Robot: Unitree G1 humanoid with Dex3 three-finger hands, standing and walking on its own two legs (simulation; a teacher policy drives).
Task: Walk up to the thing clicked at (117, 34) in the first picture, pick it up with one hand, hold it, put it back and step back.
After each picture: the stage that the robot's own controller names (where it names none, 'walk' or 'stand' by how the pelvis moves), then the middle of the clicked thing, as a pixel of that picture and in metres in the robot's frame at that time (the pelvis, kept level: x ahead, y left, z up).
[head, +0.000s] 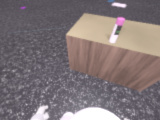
stand; (116, 31) +0.86 -0.24 +0.07
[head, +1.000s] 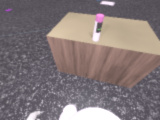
walk; (97, 28) +0.82 -0.01 +0.11
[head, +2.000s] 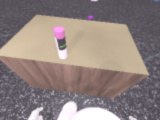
stand; (61, 44) +0.49 +0.26 +0.10
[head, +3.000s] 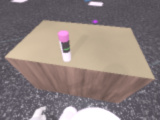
stand; (65, 47) +0.50 +0.21 +0.10
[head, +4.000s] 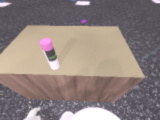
walk; (51, 55) +0.42 +0.27 +0.09
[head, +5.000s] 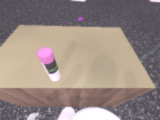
stand; (51, 67) +0.30 +0.25 +0.10
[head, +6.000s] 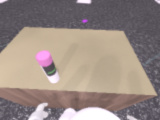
stand; (49, 69) +0.29 +0.26 +0.09
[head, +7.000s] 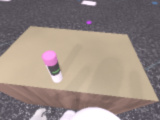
stand; (54, 68) +0.31 +0.24 +0.08
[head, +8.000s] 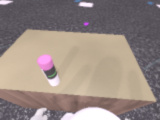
stand; (50, 72) +0.29 +0.25 +0.07
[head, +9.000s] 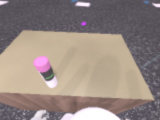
stand; (47, 74) +0.27 +0.26 +0.07
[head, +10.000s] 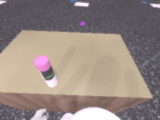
stand; (48, 73) +0.28 +0.26 +0.07
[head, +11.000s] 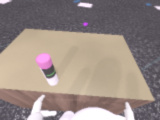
rise first; (49, 71) +0.27 +0.27 +0.08
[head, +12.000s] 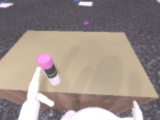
go down; (50, 71) +0.28 +0.26 +0.08
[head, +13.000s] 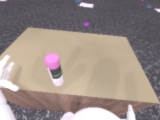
go down; (55, 72) +0.28 +0.23 +0.08
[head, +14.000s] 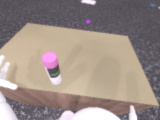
approach; (53, 70) +0.28 +0.24 +0.08
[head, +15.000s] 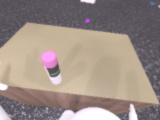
go down; (53, 70) +0.28 +0.24 +0.09
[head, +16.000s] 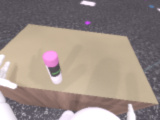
go down; (54, 69) +0.29 +0.24 +0.08
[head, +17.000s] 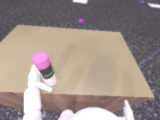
rest palm; (46, 71) +0.27 +0.26 +0.10
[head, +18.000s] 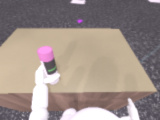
lift; (50, 67) +0.30 +0.24 +0.12
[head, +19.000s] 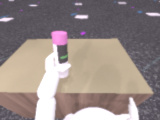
lift; (61, 56) +0.31 +0.17 +0.23
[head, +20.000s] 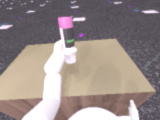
hold; (68, 42) +0.39 +0.13 +0.29
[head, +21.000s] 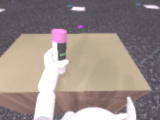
hold; (59, 53) +0.34 +0.19 +0.20
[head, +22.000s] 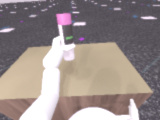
hold; (66, 38) +0.39 +0.14 +0.32
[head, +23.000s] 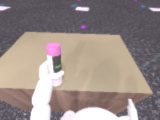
crouch; (55, 65) +0.29 +0.22 +0.15
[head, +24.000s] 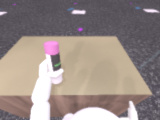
crouch; (54, 64) +0.30 +0.22 +0.16
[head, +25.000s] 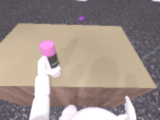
lower; (52, 61) +0.34 +0.24 +0.12
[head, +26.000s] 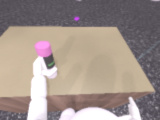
lower; (48, 62) +0.34 +0.25 +0.12
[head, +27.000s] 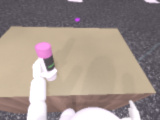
lower; (47, 64) +0.32 +0.25 +0.12
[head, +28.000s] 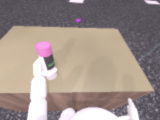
lower; (48, 63) +0.33 +0.26 +0.12
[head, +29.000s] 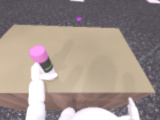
open; (45, 65) +0.31 +0.26 +0.12
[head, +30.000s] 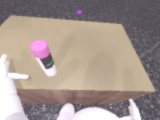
sink last; (46, 61) +0.32 +0.26 +0.12
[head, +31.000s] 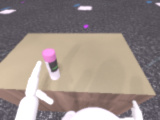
sink last; (52, 66) +0.33 +0.27 +0.09
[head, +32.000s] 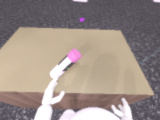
stand; (64, 65) +0.35 +0.18 +0.07
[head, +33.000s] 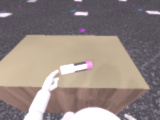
stand; (76, 67) +0.43 +0.11 +0.01
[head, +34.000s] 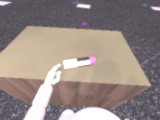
stand; (79, 62) +0.45 +0.08 +0.01
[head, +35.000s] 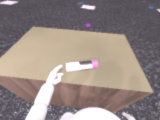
stand; (81, 65) +0.44 +0.06 -0.01
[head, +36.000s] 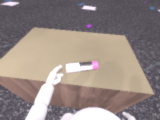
stand; (81, 66) +0.43 +0.06 -0.01
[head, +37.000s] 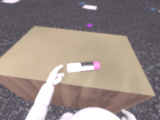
stand; (83, 66) +0.43 +0.05 -0.01
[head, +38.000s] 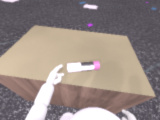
walk; (83, 66) +0.43 +0.05 -0.01
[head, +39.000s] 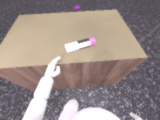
walk; (80, 44) +0.59 +0.05 +0.01
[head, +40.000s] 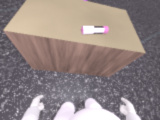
walk; (94, 30) +0.77 +0.01 +0.00
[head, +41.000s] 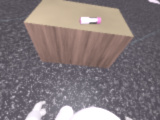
stand; (90, 20) +1.05 +0.04 +0.00
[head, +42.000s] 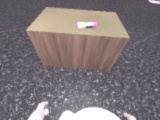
stand; (86, 25) +1.07 +0.07 -0.01
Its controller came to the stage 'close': yes
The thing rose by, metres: 0.25
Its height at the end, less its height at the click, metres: -0.09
